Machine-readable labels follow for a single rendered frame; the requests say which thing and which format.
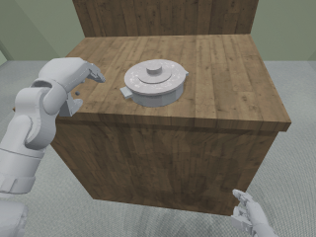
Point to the knob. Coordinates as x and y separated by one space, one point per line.
154 68

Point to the right robot hand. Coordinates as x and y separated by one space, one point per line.
245 220

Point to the pot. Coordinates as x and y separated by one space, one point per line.
154 101

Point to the left robot forearm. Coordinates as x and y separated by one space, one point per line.
29 132

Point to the left robot hand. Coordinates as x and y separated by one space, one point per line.
69 72

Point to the left robot upper arm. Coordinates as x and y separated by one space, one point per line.
13 215

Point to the right robot forearm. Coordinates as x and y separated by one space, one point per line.
263 230

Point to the table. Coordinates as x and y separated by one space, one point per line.
191 154

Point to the lid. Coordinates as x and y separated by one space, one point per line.
172 76

